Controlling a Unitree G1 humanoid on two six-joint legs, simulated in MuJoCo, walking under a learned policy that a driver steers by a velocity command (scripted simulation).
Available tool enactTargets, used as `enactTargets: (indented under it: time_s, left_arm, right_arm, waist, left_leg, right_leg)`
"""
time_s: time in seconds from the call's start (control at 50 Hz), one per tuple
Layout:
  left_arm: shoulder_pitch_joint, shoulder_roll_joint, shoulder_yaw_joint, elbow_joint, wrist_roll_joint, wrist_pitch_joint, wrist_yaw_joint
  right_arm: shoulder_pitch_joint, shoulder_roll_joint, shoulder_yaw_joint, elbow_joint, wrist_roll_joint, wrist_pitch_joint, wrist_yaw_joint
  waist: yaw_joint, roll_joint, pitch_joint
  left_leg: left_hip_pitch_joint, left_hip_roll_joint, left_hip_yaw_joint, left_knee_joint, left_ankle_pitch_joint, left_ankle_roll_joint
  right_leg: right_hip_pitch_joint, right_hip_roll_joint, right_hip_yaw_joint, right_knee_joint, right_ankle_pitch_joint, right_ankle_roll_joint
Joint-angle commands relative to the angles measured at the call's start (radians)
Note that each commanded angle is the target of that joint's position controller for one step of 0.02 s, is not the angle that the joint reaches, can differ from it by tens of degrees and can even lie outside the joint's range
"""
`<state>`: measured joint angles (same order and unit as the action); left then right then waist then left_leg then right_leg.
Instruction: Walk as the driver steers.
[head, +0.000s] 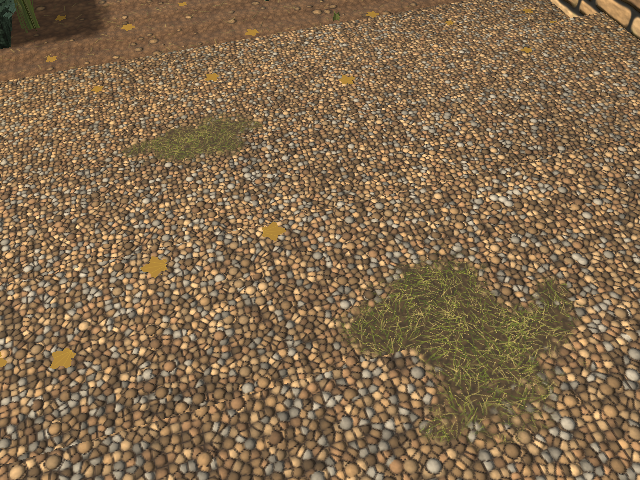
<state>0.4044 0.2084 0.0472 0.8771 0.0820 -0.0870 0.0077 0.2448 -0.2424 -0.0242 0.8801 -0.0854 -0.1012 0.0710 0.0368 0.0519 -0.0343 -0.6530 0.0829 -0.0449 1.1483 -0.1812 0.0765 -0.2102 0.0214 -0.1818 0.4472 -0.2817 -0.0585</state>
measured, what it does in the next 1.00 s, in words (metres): goes down, turning left: left foot 0.18 m lower, then right foot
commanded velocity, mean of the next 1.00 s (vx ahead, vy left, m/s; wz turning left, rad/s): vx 0.50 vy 0.00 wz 0.55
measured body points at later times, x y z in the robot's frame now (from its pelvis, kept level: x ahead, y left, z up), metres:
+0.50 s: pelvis +0.33 +0.09 -0.18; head +0.34 +0.09 +0.27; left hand +0.23 +0.30 -0.33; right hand +0.45 -0.15 -0.32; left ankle +0.31 +0.17 -0.92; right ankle +0.22 -0.10 -0.71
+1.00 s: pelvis +0.61 +0.14 -0.17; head +0.62 +0.14 +0.28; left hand +0.43 +0.32 -0.31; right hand +0.89 +0.07 -0.27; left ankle +0.62 +0.30 -0.86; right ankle +0.65 +0.03 -0.92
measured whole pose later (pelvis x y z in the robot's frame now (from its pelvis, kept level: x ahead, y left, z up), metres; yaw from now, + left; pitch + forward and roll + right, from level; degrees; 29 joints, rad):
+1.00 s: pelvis +0.61 +0.14 -0.17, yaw +35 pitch +1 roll -2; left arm 0.43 0.22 0.00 0.96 0.06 -0.12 0.02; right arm 0.11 -0.25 -0.03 0.77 -0.07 -0.09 0.09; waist 0.11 0.04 0.00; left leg -0.64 0.09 0.01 0.90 -0.19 0.02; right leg -0.11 -0.01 -0.18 0.28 -0.18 -0.02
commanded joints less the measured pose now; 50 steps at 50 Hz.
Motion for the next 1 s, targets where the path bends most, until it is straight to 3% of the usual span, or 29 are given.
enactTargets:
  time_s: [0.02, 0.04, 0.08, 0.12, 0.16, 0.3, 0.34, 0.36, 0.38, 0.4, 0.42, 0.44, 0.46, 0.48, 0.5, 0.54, 0.58, 0.62, 0.66, 0.7, 0.72, 0.74, 0.76, 0.78, 0.82, 0.86, 0.9, 0.94, 1.0]
  left_arm:
    - [-0.090, -0.056, -0.042, -0.067, 0.037, -0.040, 0.030]
    - [-0.038, -0.032, -0.043, -0.049, 0.019, -0.051, 0.035]
    - [0.056, -0.006, -0.053, -0.006, 0.031, -0.045, 0.022]
    - [0.125, -0.015, -0.073, 0.034, 0.048, -0.041, -0.003]
    - [0.172, -0.013, -0.091, 0.065, 0.040, -0.048, -0.009]
    - [0.299, 0.070, -0.063, 0.182, -0.015, -0.003, 0.020]
    - [0.292, 0.090, -0.053, 0.225, 0.017, 0.020, 0.014]
    - [0.264, 0.099, -0.054, 0.216, 0.045, 0.019, -0.013]
    - [0.262, 0.079, -0.061, 0.213, 0.067, 0.019, -0.051]
    - [0.307, -0.011, -0.079, 0.167, 0.047, 0.016, -0.091]
    - [0.073, 0.063, -0.064, 0.059, -0.008, 0.002, -0.120]
    - [-0.148, 0.067, -0.063, -0.033, -0.046, -0.040, -0.113]
    - [-0.248, 0.090, -0.058, -0.077, -0.048, -0.065, -0.093]
    - [-0.230, 0.074, -0.057, -0.096, -0.016, -0.082, -0.051]
    - [-0.202, 0.083, -0.049, -0.084, -0.004, -0.079, -0.024]
    - [-0.119, 0.024, -0.059, -0.043, -0.002, -0.030, -0.021]
    - [-0.127, 0.020, -0.077, -0.064, -0.033, 0.002, -0.034]
    - [-0.175, 0.042, -0.087, -0.068, -0.038, 0.000, -0.036]
    - [-0.232, 0.122, -0.061, -0.081, -0.020, -0.019, -0.029]
    - [-0.128, 0.221, -0.023, -0.064, -0.019, -0.051, -0.014]
    - [0.074, 0.303, 0.003, -0.024, -0.027, -0.066, -0.001]
    - [0.207, 0.311, -0.015, -0.012, -0.039, -0.058, -0.011]
    - [0.213, 0.260, -0.017, 0.010, -0.024, -0.055, -0.018]
    - [0.049, 0.205, -0.026, -0.027, -0.051, -0.054, -0.016]
    - [-0.112, 0.079, -0.063, -0.058, -0.065, -0.040, 0.001]
    - [-0.145, 0.063, -0.063, -0.054, -0.059, -0.048, 0.030]
    - [-0.150, 0.091, -0.044, -0.049, -0.040, -0.063, 0.049]
    - [-0.110, 0.097, -0.038, -0.022, -0.018, -0.063, 0.037]
    - [-0.047, 0.132, -0.025, 0.021, -0.003, -0.047, -0.017]
  right_arm:
    - [0.056, 0.041, 0.028, -0.046, -0.026, 0.009, 0.034]
    - [0.040, 0.023, 0.017, -0.050, -0.019, 0.009, 0.033]
    - [-0.005, 0.007, 0.014, -0.061, -0.016, 0.023, 0.031]
    - [-0.048, -0.011, 0.010, -0.092, -0.017, 0.039, 0.026]
    - [-0.117, -0.037, 0.004, -0.119, -0.008, 0.047, 0.013]
    - [-0.321, -0.014, 0.016, -0.120, -0.024, 0.046, 0.011]
    - [-0.168, -0.037, 0.002, -0.037, -0.020, 0.032, -0.004]
    - [0.060, -0.113, -0.032, 0.047, -0.004, 0.010, -0.017]
    - [0.290, -0.207, -0.076, 0.113, -0.015, 0.004, -0.026]
    - [0.504, -0.325, -0.108, 0.170, 0.005, 0.025, -0.016]
    - [0.620, -0.310, -0.114, 0.217, 0.018, 0.032, -0.021]
    - [0.626, -0.239, -0.107, 0.206, 0.016, 0.032, -0.034]
    - [0.468, -0.179, -0.081, 0.159, 0.025, 0.033, -0.034]
    - [0.256, -0.087, -0.038, 0.096, 0.042, 0.017, -0.031]
    - [0.154, -0.066, -0.020, 0.054, 0.015, 0.014, -0.014]
    - [0.008, -0.089, -0.010, -0.008, 0.030, -0.003, 0.006]
    - [-0.023, -0.170, -0.038, -0.031, 0.044, -0.020, 0.025]
    - [0.002, -0.190, -0.055, -0.032, 0.025, -0.018, 0.054]
    - [0.055, -0.168, -0.056, -0.047, 0.011, -0.009, 0.059]
    - [0.031, -0.130, -0.049, -0.083, -0.002, -0.026, 0.049]
    - [0.010, -0.058, -0.032, -0.123, -0.001, -0.035, 0.051]
    - [0.203, 0.074, -0.003, -0.122, 0.004, -0.046, 0.035]
    - [0.099, -0.014, -0.021, -0.106, 0.016, -0.032, 0.023]
    - [0.050, -0.035, -0.023, -0.097, 0.019, -0.023, -0.008]
    - [0.088, -0.019, -0.017, -0.064, -0.008, -0.007, -0.050]
    - [0.029, 0.022, 0.000, -0.095, -0.019, 0.002, -0.041]
    - [-0.041, 0.009, 0.001, -0.121, 0.014, 0.002, -0.015]
    - [-0.089, 0.005, 0.003, -0.141, 0.030, -0.002, 0.014]
    - [-0.057, -0.004, 0.001, -0.146, 0.016, 0.015, 0.043]
  waist:
    - [-0.053, -0.059, 0.046]
    - [-0.026, -0.052, 0.025]
    - [-0.004, -0.099, 0.040]
    - [0.002, -0.080, 0.112]
    - [0.014, -0.062, 0.168]
    - [0.115, -0.021, 0.264]
    - [0.050, 0.011, 0.209]
    - [-0.043, 0.050, 0.130]
    - [-0.136, 0.093, 0.034]
    - [-0.140, 0.239, -0.306]
    - [-0.273, 0.153, -0.372]
    - [-0.345, 0.081, -0.222]
    - [-0.283, -0.067, -0.093]
    - [-0.144, -0.119, -0.003]
    - [-0.056, -0.052, 0.091]
    - [0.041, 0.001, 0.136]
    - [0.055, -0.037, 0.102]
    - [0.025, -0.049, 0.096]
    - [0.004, -0.031, 0.080]
    - [0.078, -0.066, 0.022]
    - [0.164, -0.210, -0.114]
    - [0.089, -0.425, -0.393]
    - [0.139, -0.314, -0.134]
    - [0.086, -0.222, -0.003]
    - [0.003, -0.144, -0.030]
    - [-0.024, -0.107, -0.014]
    - [-0.005, -0.099, -0.008]
    - [0.004, -0.067, 0.018]
    - [-0.009, -0.110, 0.041]
  left_leg:
    - [-0.082, 0.079, -0.111, -0.170, 0.328, 0.005]
    - [-0.049, 0.063, -0.074, -0.268, 0.466, -0.005]
    - [0.038, 0.036, -0.013, -0.394, 0.674, -0.014]
    - [0.034, 0.044, -0.014, -0.402, 0.664, -0.004]
    - [-0.031, 0.064, -0.024, -0.462, 0.635, 0.004]
    - [0.007, 0.051, 0.076, -0.765, 0.360, -0.014]
    - [0.214, 0.060, 0.064, -0.870, 0.413, 0.006]
    - [0.528, -0.002, 0.137, -0.877, 0.602, 0.031]
    - [0.943, -0.012, 0.155, -0.774, 0.774, 0.091]
    - [1.482, 0.145, -0.085, -0.412, 1.228, 0.304]
    - [1.620, 0.218, -0.262, -0.440, 1.227, 0.360]
    - [1.526, 0.262, -0.336, -0.541, 0.821, 0.360]
    - [1.228, 0.252, -0.316, -0.637, 0.539, 0.295]
    - [0.944, 0.240, -0.313, -0.715, 0.440, 0.263]
    - [0.622, 0.245, -0.299, -0.778, 0.455, 0.289]
    - [0.185, 0.190, -0.255, -0.933, 0.408, 0.315]
    - [0.075, 0.107, -0.218, -0.939, 0.315, 0.252]
    - [0.103, 0.080, -0.236, -0.878, 0.192, 0.216]
    - [0.131, 0.035, -0.239, -0.780, 0.144, 0.175]
    - [0.065, -0.044, -0.224, -0.596, 0.144, 0.096]
    - [-0.028, -0.178, -0.107, -0.301, 0.014, 0.003]
    - [-0.107, -0.257, -0.035, 0.019, -0.494, -0.049]
    - [-0.309, -0.188, -0.084, 0.191, -0.464, -0.036]
    - [-0.304, -0.109, -0.072, 0.195, -0.324, -0.014]
    - [-0.121, -0.011, -0.051, 0.104, -0.215, -0.019]
    - [-0.014, 0.030, -0.039, 0.018, -0.245, -0.044]
    - [0.001, 0.032, -0.007, -0.089, -0.132, -0.059]
    - [0.038, 0.033, 0.027, -0.231, -0.012, -0.065]
    - [0.211, -0.003, 0.074, -0.237, 0.078, -0.058]
  right_leg:
    - [-0.040, -0.261, 0.165, -0.151, 0.168, -0.141]
    - [-0.052, -0.228, 0.099, -0.103, 0.138, -0.144]
    - [-0.117, -0.205, 0.063, -0.019, 0.047, -0.146]
    - [-0.132, -0.269, 0.108, 0.018, -0.006, -0.156]
    - [-0.049, -0.319, 0.133, 0.074, -0.028, -0.144]
    - [0.177, -0.334, 0.132, 0.219, 0.041, -0.094]
    - [0.179, -0.323, 0.118, 0.438, 0.207, -0.053]
    - [0.057, -0.247, 0.042, 0.635, 0.252, -0.027]
    - [-0.228, -0.171, -0.022, 0.888, 0.138, 0.049]
    - [-0.505, -0.043, 0.013, 1.308, -0.480, 0.143]
    - [-0.738, -0.003, 0.102, 1.507, -0.565, 0.165]
    - [-0.982, -0.034, 0.168, 1.518, -0.532, 0.153]
    - [-0.945, -0.110, 0.215, 1.341, -0.465, 0.109]
    - [-0.857, -0.155, 0.300, 0.950, -0.205, 0.062]
    - [-0.661, -0.187, 0.278, 0.856, -0.158, 0.037]
    - [-0.325, -0.191, 0.249, 0.546, -0.011, 0.040]
    - [-0.128, -0.138, 0.199, 0.318, 0.068, 0.047]
    - [-0.071, -0.087, 0.192, 0.183, 0.305, 0.042]
    - [-0.020, -0.050, 0.168, 0.212, 0.315, 0.020]
    - [0.210, -0.061, 0.169, 0.236, 0.318, -0.050]
    - [0.462, -0.214, 0.340, 0.170, 0.380, -0.175]
    - [0.715, -0.499, 0.802, -0.017, 0.451, -0.417]
    - [0.539, -0.453, 0.921, -0.128, 0.031, -0.328]
    - [0.313, -0.417, 0.771, -0.182, -0.266, -0.235]
    - [0.133, -0.377, 0.607, -0.227, -0.148, -0.194]
    - [0.059, -0.363, 0.483, -0.287, 0.036, -0.176]
    - [0.079, -0.324, 0.322, -0.323, 0.188, -0.170]
    - [0.056, -0.285, 0.199, -0.328, 0.328, -0.164]
    - [-0.081, -0.247, 0.087, -0.297, 0.331, -0.156]
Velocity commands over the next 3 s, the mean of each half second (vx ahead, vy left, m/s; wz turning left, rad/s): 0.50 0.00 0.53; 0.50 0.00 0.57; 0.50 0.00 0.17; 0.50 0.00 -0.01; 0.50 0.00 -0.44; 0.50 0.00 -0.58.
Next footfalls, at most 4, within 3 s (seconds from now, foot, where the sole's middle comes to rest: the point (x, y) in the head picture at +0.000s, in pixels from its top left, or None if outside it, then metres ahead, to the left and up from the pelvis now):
0.38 left None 0.34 0.18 -0.95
0.70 right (332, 437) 0.69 0.05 -0.95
1.16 left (209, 444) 0.66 0.34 -0.95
1.62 right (236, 340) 1.08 0.35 -1.14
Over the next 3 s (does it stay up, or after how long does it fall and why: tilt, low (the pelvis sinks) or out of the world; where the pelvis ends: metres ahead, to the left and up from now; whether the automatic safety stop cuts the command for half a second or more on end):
stays up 1.53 0.73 -0.52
